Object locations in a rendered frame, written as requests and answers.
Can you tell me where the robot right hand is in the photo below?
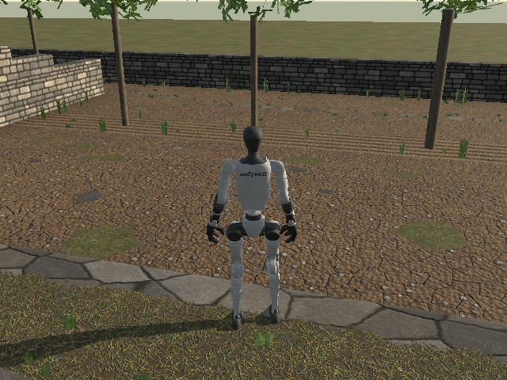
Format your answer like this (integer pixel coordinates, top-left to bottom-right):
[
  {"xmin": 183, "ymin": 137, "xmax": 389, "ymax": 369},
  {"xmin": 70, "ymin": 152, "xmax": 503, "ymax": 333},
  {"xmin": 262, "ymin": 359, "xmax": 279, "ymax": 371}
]
[{"xmin": 280, "ymin": 224, "xmax": 298, "ymax": 243}]

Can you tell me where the right robot forearm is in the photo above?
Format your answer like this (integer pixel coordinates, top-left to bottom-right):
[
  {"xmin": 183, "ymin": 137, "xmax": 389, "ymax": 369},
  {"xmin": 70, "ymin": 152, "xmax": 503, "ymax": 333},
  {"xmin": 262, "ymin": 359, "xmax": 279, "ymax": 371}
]
[{"xmin": 281, "ymin": 193, "xmax": 296, "ymax": 226}]

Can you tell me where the robot torso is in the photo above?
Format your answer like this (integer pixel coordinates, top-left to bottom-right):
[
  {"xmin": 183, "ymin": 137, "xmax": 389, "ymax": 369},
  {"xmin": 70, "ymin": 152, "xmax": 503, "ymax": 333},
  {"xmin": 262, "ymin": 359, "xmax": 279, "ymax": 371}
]
[{"xmin": 234, "ymin": 157, "xmax": 272, "ymax": 238}]

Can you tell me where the robot left hand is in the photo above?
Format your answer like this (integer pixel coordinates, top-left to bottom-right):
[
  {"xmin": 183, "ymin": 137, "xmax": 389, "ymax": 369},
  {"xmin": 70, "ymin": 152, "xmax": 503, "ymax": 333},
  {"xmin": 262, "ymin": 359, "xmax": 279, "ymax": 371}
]
[{"xmin": 206, "ymin": 224, "xmax": 224, "ymax": 244}]

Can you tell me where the left robot forearm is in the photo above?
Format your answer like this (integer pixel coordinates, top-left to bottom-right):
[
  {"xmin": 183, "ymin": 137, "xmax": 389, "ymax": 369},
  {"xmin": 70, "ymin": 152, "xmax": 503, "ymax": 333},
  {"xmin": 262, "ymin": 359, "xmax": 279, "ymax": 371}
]
[{"xmin": 208, "ymin": 192, "xmax": 224, "ymax": 226}]

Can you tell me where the robot left upper arm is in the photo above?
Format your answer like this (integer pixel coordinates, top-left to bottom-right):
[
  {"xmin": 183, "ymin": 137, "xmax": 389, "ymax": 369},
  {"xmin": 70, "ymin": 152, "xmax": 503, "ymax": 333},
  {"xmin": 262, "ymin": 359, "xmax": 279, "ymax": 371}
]
[{"xmin": 216, "ymin": 160, "xmax": 237, "ymax": 204}]

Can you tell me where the robot right upper arm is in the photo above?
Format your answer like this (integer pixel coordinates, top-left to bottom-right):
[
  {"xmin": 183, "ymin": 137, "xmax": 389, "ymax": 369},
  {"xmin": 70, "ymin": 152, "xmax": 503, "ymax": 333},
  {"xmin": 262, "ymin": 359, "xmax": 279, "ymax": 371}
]
[{"xmin": 270, "ymin": 160, "xmax": 290, "ymax": 204}]

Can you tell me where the robot left thigh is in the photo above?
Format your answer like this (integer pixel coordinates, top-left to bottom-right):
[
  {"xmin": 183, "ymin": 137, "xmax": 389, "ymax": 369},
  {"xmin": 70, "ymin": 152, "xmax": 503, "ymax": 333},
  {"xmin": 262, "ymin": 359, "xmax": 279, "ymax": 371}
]
[{"xmin": 227, "ymin": 221, "xmax": 244, "ymax": 279}]

